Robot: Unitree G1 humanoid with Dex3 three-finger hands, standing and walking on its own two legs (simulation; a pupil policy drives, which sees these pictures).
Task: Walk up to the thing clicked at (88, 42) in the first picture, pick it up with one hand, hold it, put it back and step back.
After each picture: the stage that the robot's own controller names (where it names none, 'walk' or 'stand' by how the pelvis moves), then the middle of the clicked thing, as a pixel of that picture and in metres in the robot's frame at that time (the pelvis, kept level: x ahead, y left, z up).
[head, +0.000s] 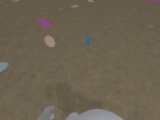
stand; (88, 40) +1.67 +0.13 -0.66
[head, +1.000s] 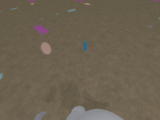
walk; (85, 45) +1.51 +0.28 -0.65
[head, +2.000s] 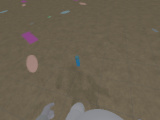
walk; (77, 61) +0.98 +0.34 -0.65
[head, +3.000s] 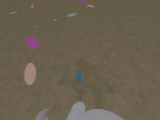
walk; (78, 77) +0.66 +0.28 -0.65
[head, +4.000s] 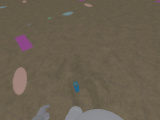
stand; (76, 86) +0.48 +0.22 -0.63
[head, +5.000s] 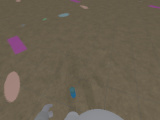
stand; (72, 92) +0.41 +0.22 -0.65
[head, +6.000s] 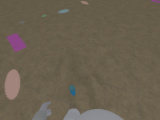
stand; (72, 90) +0.40 +0.23 -0.64
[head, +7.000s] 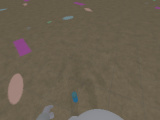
stand; (74, 97) +0.36 +0.21 -0.66
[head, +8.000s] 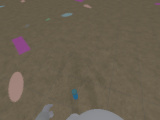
stand; (75, 94) +0.38 +0.21 -0.65
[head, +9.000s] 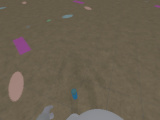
stand; (74, 94) +0.39 +0.22 -0.66
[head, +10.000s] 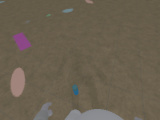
stand; (75, 90) +0.40 +0.21 -0.65
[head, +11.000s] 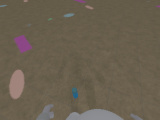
stand; (75, 93) +0.40 +0.21 -0.65
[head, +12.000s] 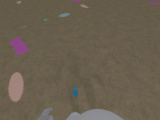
stand; (75, 91) +0.42 +0.22 -0.66
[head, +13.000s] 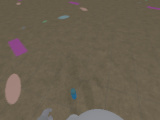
stand; (73, 94) +0.41 +0.22 -0.66
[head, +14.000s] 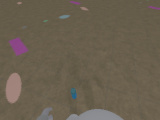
stand; (73, 93) +0.41 +0.21 -0.66
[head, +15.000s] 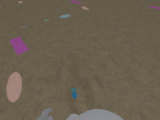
stand; (74, 93) +0.41 +0.21 -0.66
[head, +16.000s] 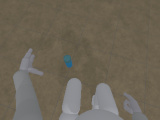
go down; (68, 62) +0.46 +0.23 -0.39
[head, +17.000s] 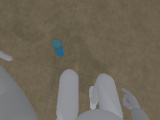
go down; (59, 49) +0.48 +0.28 -0.27
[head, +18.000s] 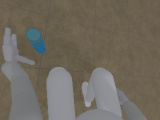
close in; (38, 43) +0.46 +0.32 -0.18
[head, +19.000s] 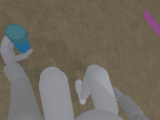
close; (21, 42) +0.45 +0.34 -0.16
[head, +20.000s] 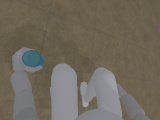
lift; (36, 60) +0.32 +0.32 -0.15
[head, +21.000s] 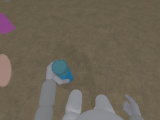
lift; (64, 73) +0.30 +0.18 +0.04
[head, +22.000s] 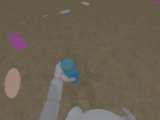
hold; (71, 72) +0.31 +0.14 +0.07
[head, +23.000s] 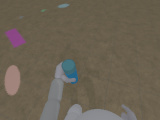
hold; (71, 73) +0.32 +0.15 +0.04
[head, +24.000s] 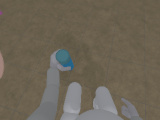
crouch; (66, 62) +0.39 +0.18 -0.04
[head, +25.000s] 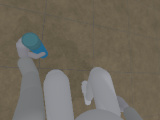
lower; (38, 48) +0.43 +0.28 -0.15
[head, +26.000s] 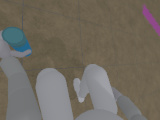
lower; (21, 45) +0.43 +0.31 -0.17
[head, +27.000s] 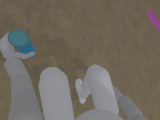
lower; (25, 47) +0.42 +0.31 -0.16
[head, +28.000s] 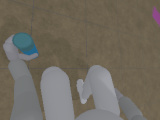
lower; (29, 48) +0.41 +0.31 -0.16
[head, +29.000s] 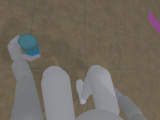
rest; (32, 49) +0.41 +0.30 -0.16
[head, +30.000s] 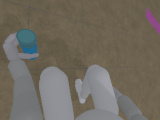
open; (29, 48) +0.42 +0.30 -0.16
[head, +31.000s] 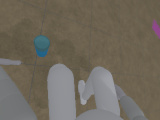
stand; (42, 48) +0.41 +0.29 -0.18
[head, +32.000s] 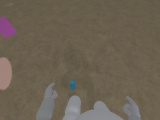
stand; (72, 84) +0.39 +0.18 -0.53
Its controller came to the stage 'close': yes
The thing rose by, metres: 0.67
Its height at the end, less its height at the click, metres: +0.00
